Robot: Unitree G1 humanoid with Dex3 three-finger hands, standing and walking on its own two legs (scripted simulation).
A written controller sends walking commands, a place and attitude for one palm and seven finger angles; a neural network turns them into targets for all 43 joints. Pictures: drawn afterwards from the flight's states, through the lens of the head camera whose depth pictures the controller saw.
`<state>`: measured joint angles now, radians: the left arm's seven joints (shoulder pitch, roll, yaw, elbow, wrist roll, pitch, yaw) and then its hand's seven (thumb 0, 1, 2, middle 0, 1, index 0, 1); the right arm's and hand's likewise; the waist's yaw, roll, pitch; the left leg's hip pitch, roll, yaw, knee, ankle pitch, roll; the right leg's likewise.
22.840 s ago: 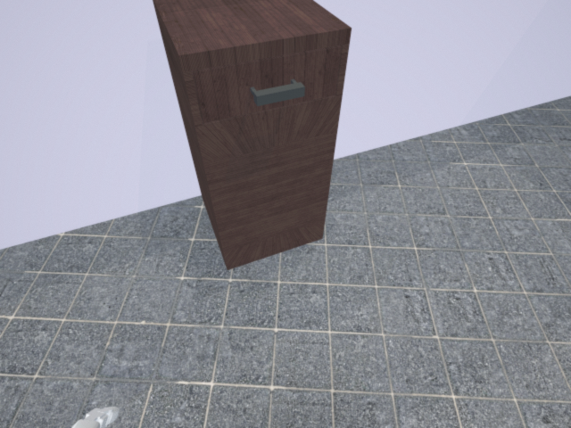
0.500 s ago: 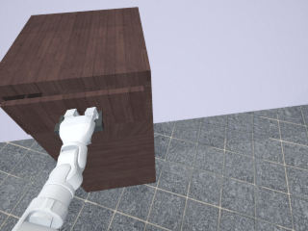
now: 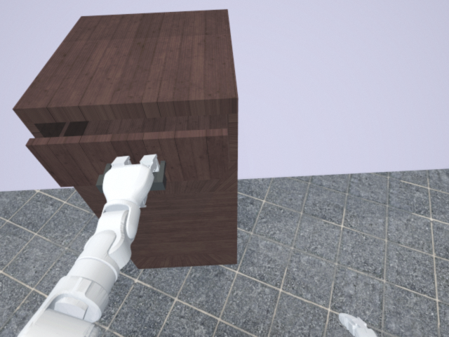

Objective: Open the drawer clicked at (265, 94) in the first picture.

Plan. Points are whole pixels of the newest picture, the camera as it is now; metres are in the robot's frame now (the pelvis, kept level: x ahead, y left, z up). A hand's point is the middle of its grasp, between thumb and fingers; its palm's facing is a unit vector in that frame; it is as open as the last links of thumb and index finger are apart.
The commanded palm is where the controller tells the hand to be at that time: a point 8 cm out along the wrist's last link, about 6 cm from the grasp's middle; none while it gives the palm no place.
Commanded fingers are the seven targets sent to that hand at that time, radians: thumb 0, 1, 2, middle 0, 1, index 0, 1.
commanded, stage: pull the drawer open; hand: left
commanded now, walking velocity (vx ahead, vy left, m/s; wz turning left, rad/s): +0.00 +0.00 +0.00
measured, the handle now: (134, 174) +0.42 +0.21 +0.04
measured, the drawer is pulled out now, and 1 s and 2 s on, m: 0.06 0.26 0.30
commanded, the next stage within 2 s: open the thumb to release the handle in 1.36 s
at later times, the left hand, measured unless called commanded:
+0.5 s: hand (131, 246) +0.27 +0.19 +0.02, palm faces +0.01 -0.15 -0.99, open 6.1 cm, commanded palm +0.24 +0.20 +0.08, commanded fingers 0.00 0.90 0.90 -0.40 -1.35 -0.40 -1.35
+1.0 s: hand (120, 307) +0.17 +0.18 +0.02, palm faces -0.01 -0.18 -0.98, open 6.2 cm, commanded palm +0.13 +0.18 +0.08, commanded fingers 0.00 0.90 0.90 -0.40 -1.35 -0.40 -1.35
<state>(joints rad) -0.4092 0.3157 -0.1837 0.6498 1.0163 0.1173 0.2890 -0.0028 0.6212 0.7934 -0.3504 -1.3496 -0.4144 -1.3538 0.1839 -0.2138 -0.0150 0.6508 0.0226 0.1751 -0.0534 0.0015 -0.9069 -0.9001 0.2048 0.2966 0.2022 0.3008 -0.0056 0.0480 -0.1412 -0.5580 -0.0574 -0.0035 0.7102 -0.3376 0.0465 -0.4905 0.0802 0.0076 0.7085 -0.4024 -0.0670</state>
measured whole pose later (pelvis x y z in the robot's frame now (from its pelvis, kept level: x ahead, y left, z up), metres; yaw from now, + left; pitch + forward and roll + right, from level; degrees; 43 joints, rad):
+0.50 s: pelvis +0.01 +0.00 +0.00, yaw -2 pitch +8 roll +1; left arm 0.17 0.31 -0.21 0.08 0.99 0.18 0.33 0.04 0.63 0.75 -0.29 -1.35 -0.41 -1.35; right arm 0.12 -0.25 -0.04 0.60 0.01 0.14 0.01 0.01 -0.91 -0.90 0.20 0.30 0.20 0.30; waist 0.02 0.06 -0.15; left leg -0.46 -0.05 0.03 0.68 -0.35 0.05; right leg -0.41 0.09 0.05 0.70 -0.41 -0.07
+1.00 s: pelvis +0.00 -0.01 +0.00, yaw -2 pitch +6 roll +1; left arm 0.54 0.32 -0.18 -0.22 1.02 0.10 0.33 0.07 0.62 0.72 -0.28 -1.35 -0.41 -1.35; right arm 0.10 -0.22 0.01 0.55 -0.02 0.13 0.06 0.01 -0.91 -0.90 0.20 0.30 0.20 0.30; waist 0.07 0.06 -0.13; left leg -0.47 -0.04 0.02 0.75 -0.37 0.03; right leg -0.43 0.10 0.03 0.77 -0.44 -0.09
